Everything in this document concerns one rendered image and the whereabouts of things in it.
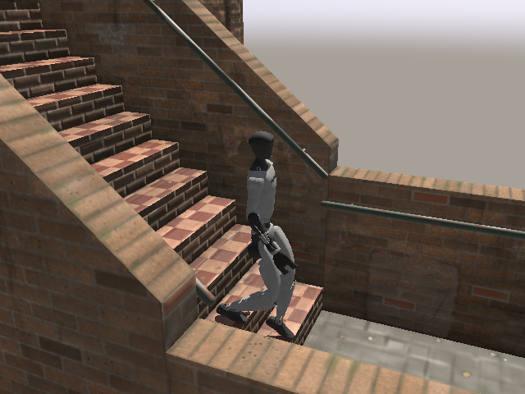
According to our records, stairs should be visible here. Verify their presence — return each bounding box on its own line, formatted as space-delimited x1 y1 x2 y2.
0 0 323 346

